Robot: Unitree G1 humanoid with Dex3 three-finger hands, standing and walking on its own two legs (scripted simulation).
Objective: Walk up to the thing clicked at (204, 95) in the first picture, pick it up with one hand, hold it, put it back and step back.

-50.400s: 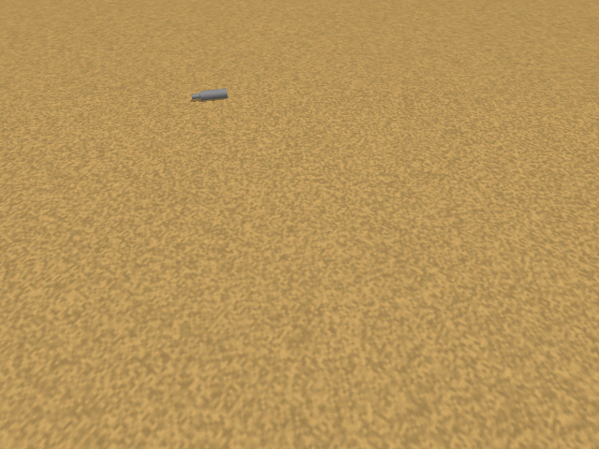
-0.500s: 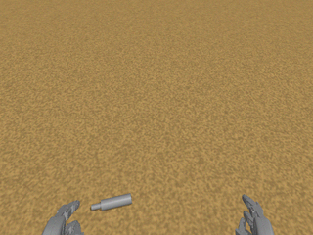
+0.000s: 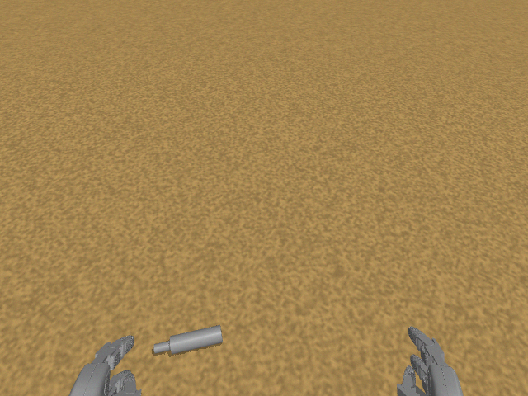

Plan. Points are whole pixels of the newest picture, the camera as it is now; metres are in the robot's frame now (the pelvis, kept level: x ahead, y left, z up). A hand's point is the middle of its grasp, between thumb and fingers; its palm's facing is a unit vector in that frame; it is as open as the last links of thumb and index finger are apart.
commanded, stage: home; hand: left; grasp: from above
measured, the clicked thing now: (188, 341) +0.45 +0.24 -0.68
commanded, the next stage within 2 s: stand in 0.04 s
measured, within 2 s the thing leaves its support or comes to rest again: neither
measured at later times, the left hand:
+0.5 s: hand out of the picture +0.09 +0.24 -0.11, palm faces +0.04 -0.94 -0.34, open 7.4 cm
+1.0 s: hand out of the picture +0.03 +0.24 -0.10, palm faces +0.06 -0.94 -0.34, open 7.4 cm
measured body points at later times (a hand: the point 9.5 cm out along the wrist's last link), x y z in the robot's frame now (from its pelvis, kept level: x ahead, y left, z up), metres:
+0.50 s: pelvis +0.00 +0.01 +0.04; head +0.01 +0.01 +0.49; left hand +0.09 +0.29 -0.08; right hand +0.10 -0.28 -0.08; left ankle +0.01 +0.13 -0.68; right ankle +0.01 -0.14 -0.68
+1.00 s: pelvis -0.01 -0.01 +0.06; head -0.01 -0.01 +0.51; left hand +0.03 +0.29 -0.07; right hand +0.07 -0.28 -0.08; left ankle +0.01 +0.13 -0.68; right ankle +0.01 -0.14 -0.68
